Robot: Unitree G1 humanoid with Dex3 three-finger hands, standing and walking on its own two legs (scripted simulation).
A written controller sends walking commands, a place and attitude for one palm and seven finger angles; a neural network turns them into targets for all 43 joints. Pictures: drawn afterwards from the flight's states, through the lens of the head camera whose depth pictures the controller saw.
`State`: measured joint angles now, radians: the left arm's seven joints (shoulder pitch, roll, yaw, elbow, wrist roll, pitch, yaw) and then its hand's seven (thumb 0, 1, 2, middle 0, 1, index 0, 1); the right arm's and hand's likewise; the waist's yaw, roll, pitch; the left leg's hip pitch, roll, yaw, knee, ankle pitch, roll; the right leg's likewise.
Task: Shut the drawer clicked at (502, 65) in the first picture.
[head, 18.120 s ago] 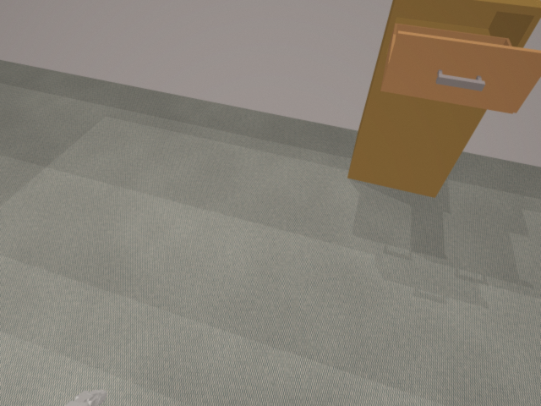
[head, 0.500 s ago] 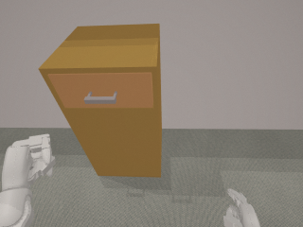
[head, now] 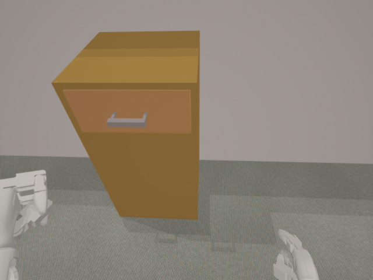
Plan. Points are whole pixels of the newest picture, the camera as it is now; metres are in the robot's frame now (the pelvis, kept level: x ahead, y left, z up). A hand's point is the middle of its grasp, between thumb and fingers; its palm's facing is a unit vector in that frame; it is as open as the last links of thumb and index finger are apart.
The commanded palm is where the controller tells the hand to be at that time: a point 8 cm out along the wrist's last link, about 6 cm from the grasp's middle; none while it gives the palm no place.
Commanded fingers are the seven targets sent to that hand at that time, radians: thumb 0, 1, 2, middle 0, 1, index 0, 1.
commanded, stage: step back with the hand held close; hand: left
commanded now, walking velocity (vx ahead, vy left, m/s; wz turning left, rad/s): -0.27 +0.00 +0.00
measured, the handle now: (128, 118) +0.59 +0.27 +0.00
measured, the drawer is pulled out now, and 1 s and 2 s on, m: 0.00 0.00 0.00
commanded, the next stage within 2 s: stop stepping back and stand still in 0.98 s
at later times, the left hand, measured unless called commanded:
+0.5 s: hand (12, 239) +0.13 +0.27 +0.16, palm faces +0.31 -0.80 -0.51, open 3.3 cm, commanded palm +0.06 +0.31 +0.17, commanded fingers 0.00 0.90 0.90 -1.40 -1.60 -1.40 -1.60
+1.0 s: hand out of the picture +0.05 +0.28 +0.18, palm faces +0.37 -0.81 -0.47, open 3.3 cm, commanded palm -0.02 +0.32 +0.17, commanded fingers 0.00 0.90 0.90 -1.40 -1.60 -1.40 -1.60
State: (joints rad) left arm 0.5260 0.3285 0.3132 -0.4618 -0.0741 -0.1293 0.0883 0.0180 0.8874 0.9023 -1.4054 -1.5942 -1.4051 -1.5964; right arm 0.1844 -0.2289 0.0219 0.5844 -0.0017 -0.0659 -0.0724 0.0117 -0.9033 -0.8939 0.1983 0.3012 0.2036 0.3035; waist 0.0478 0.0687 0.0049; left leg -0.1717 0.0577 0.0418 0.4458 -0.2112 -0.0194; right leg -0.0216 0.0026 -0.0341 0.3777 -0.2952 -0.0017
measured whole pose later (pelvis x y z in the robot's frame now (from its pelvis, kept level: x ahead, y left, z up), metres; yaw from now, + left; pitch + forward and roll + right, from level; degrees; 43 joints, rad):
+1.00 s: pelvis -0.15 +0.04 -0.02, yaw +1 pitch +2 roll -4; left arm 0.62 0.45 0.44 -0.63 -0.07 -0.27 0.15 0.02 0.89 0.90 -1.41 -1.59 -1.41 -1.60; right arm 0.22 -0.18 -0.01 0.58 -0.02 -0.10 -0.04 0.01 -0.90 -0.89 0.20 0.30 0.20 0.30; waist -0.03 0.03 0.00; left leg -0.53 0.04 -0.01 0.45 0.01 0.03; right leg -0.26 0.09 -0.03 0.66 -0.49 -0.02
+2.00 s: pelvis -0.22 +0.07 -0.01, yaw +0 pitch +1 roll -1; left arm 0.52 0.37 0.25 -0.28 0.00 -0.18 0.08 0.01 0.89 0.90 -1.40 -1.59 -1.40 -1.59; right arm 0.20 -0.23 -0.01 0.69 0.00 -0.11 0.00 0.01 -0.90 -0.89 0.20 0.30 0.20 0.30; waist 0.00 0.04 -0.02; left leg -0.33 0.02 0.03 0.58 -0.26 0.01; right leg -0.25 0.01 -0.05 0.55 -0.31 -0.02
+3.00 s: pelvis -0.24 +0.07 +0.00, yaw +0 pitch -2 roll +0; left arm 0.31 0.09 0.01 1.15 0.01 0.00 0.04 0.01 0.91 0.90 -0.20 -0.30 -0.20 -0.30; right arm 0.35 -0.09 -0.01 1.13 -0.02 0.01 -0.04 0.00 -0.91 -0.89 0.20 0.30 0.20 0.30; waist -0.02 0.01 0.02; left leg -0.25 0.00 0.02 0.46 -0.18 0.01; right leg -0.17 0.00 -0.06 0.46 -0.26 -0.02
